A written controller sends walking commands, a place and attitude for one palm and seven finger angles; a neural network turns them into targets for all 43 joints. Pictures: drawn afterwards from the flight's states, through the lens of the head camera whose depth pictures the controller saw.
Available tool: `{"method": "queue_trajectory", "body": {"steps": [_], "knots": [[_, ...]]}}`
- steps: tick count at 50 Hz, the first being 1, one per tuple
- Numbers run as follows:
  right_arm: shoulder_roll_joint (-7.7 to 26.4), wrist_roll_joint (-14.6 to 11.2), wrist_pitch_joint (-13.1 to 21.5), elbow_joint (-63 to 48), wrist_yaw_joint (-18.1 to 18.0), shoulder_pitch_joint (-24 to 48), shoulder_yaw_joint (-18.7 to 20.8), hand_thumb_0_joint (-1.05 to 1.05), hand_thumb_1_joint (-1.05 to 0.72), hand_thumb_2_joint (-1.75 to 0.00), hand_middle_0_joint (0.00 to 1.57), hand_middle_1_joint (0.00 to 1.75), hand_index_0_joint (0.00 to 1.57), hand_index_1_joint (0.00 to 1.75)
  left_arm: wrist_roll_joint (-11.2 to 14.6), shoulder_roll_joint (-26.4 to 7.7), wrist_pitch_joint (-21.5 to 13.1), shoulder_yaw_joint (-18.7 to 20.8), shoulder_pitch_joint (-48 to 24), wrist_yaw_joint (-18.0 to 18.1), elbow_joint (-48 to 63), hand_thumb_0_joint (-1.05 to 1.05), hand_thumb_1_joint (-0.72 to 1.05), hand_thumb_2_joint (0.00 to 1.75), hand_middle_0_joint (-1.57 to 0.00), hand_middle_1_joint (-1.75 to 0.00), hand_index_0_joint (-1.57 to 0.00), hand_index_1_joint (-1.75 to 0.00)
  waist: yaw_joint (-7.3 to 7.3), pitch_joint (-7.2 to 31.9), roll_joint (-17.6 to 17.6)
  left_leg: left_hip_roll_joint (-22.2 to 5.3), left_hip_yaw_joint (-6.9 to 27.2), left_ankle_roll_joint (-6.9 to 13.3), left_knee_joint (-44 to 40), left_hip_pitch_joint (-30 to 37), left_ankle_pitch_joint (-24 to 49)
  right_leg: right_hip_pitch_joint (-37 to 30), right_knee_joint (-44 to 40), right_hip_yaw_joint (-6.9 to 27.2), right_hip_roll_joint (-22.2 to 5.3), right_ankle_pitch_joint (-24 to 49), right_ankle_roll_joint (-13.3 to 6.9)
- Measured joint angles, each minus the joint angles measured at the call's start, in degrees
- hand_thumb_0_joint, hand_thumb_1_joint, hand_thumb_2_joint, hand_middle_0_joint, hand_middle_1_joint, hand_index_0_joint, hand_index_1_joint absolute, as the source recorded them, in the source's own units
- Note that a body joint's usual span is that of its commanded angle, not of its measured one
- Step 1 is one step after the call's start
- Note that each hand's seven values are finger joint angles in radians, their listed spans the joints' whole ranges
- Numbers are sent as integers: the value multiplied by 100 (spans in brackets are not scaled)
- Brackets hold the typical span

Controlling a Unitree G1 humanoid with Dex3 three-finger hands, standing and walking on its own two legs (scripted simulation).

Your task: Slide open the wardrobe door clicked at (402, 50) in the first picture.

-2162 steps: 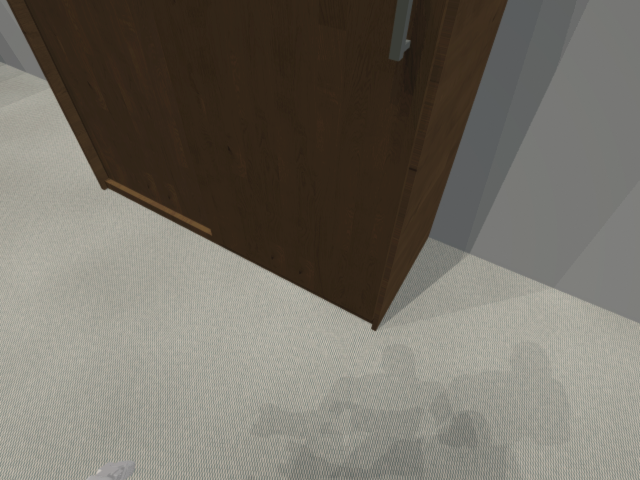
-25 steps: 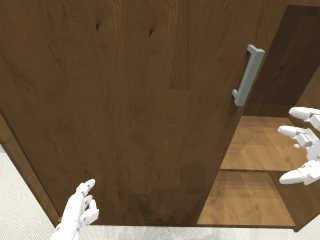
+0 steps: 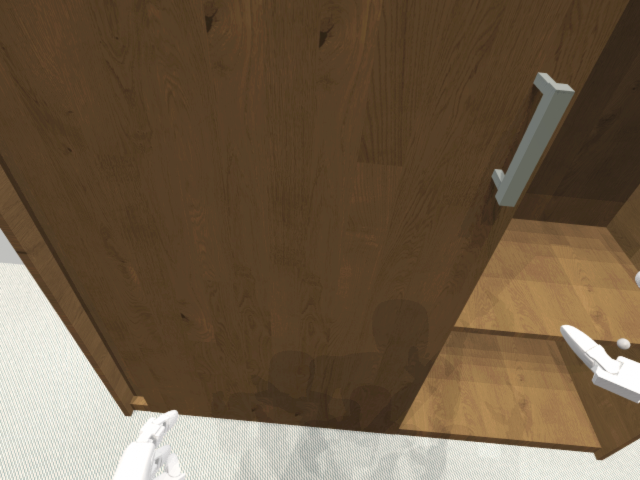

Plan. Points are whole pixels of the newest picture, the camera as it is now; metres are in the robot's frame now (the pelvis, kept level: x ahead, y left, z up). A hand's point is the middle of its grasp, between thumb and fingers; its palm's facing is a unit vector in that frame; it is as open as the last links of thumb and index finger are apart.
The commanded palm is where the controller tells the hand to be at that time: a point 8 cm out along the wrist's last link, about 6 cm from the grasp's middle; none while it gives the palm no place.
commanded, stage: draw the hand back to the body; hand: right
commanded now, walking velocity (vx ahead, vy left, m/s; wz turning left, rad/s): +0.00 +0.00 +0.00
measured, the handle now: (524, 142) +0.42 -0.23 +0.27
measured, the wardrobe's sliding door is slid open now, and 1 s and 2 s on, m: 0.63 0.63 0.63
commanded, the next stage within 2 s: step back with the hand held close in 0.62 s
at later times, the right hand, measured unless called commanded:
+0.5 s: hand (639, 378) +0.18 -0.28 +0.17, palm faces +0.53 +0.79 -0.31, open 7.5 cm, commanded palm +0.13 -0.31 +0.17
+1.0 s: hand (618, 389) +0.18 -0.27 +0.15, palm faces +0.42 +0.80 -0.44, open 7.4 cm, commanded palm +0.12 -0.32 +0.17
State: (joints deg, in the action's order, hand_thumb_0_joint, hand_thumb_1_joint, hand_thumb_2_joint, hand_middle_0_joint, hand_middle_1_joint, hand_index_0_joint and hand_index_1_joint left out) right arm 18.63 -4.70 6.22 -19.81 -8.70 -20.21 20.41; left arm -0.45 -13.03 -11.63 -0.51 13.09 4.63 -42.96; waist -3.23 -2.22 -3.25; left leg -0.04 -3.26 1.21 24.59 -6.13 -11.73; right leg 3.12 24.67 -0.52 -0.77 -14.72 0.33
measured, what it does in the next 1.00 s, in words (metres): stands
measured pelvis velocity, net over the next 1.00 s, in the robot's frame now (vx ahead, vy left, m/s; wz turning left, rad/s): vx -0.02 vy -0.01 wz -0.01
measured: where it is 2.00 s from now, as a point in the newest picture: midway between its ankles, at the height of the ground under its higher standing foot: outside the picture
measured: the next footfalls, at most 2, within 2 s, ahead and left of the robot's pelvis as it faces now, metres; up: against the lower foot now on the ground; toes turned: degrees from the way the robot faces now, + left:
none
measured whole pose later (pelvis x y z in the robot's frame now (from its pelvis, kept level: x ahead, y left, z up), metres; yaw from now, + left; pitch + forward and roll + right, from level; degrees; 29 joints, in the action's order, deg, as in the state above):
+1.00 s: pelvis -0.02 -0.01 +0.00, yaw -1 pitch -1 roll +1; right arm 19.8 -2.6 8.3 -25.3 -8.1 -30.9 20.1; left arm 0.2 -14.3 -4.0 0.2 11.1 4.6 -35.4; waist -0.3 -1.1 -2.6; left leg -0.8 -3.7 0.2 26.5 -15.3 -10.1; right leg 14.1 30.0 -0.1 -0.2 -14.7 -0.7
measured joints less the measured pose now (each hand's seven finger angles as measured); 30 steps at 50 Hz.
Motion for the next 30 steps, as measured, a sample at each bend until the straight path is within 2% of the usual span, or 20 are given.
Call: {"method": "queue_trajectory", "body": {"steps": [6, 17, 22, 30], "knots": [[10, 25, 83, -177, 112, -382, -92, 0, -36, -64, 22, 61, 23, 61, -2, 19, 35, 54, -134, -49, 180, 1, 90, 90, -21, -30, -20, -30, 20, 42, 35, -8, 67, -33, -37, 34, 1, -58, -46, -66, 12, -18, -24], [-100, 56, 2, -302, 110, -683, -179, 0, -74, -83, 21, 39, 22, 39, -11, 25, 121, 45, -320, -39, 386, 1, 91, 90, -21, -30, -20, -30, -159, 13, 61, -43, 8, -69, -127, 74, 51, -24, -36, -7, 46, 1, -59], [-116, 77, -22, -327, 49, -556, -192, 1, -83, -87, 21, 33, 21, 34, -22, 73, 124, -19, -334, -26, 363, 1, 90, 90, -21, -30, -20, -30, -201, -3, 70, -65, -39, -70, -146, 107, 61, -33, -45, 41, 66, 26, -61], [-103, 66, -26, -277, 62, -485, -176, 1, -88, -89, 20, 30, 21, 31, -31, 154, 179, -80, -304, -51, 331, 1, 90, 90, -21, -30, -21, -30, -152, -11, 45, -54, -32, -55, -176, 135, 92, -75, -94, 34, 57, 64, -47]]}}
